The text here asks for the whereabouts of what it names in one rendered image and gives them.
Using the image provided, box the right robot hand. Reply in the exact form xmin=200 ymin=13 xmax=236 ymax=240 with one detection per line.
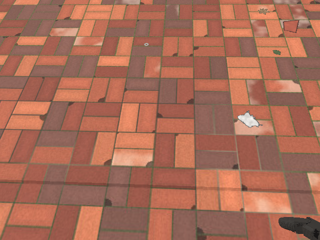
xmin=278 ymin=217 xmax=320 ymax=240

